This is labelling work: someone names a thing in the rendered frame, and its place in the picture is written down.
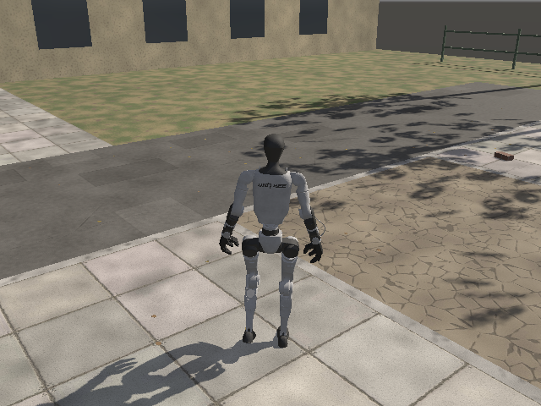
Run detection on robot left hand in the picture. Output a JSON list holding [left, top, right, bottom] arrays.
[[219, 236, 239, 255]]

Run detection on robot left forearm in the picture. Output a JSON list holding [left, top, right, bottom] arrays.
[[221, 203, 239, 239]]

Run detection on right robot upper arm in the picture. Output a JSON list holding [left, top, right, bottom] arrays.
[[290, 172, 312, 220]]

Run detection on robot torso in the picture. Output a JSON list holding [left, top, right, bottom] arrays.
[[253, 168, 292, 254]]

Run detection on robot right hand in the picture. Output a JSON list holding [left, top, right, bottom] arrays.
[[303, 242, 323, 263]]

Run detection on robot head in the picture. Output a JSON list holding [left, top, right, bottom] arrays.
[[259, 134, 287, 175]]

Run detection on left robot upper arm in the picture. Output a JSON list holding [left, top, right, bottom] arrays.
[[231, 170, 255, 217]]

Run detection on robot right forearm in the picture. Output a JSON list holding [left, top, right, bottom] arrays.
[[304, 207, 321, 244]]

